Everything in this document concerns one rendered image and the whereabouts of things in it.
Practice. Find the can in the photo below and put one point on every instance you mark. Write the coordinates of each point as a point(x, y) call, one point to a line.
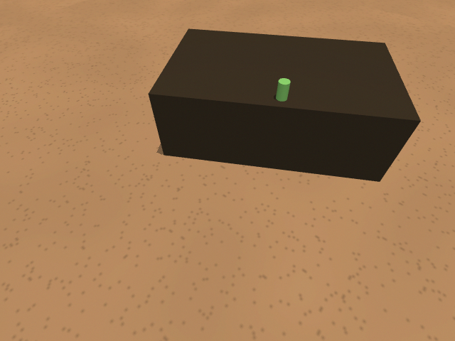
point(283, 89)

